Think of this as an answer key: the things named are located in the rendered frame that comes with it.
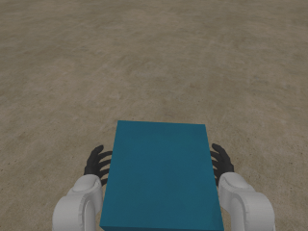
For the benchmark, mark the right robot hand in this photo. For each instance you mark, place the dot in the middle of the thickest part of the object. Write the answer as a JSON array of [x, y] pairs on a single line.
[[223, 163]]

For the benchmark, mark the robot right forearm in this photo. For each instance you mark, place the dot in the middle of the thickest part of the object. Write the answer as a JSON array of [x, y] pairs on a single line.
[[249, 210]]

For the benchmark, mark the left robot hand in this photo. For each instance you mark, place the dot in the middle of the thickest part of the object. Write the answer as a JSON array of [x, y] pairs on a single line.
[[93, 166]]

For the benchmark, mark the robot left forearm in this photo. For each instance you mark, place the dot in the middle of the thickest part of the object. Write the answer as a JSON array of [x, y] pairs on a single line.
[[77, 210]]

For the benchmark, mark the carton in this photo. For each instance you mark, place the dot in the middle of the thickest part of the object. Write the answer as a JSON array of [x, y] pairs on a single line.
[[161, 178]]

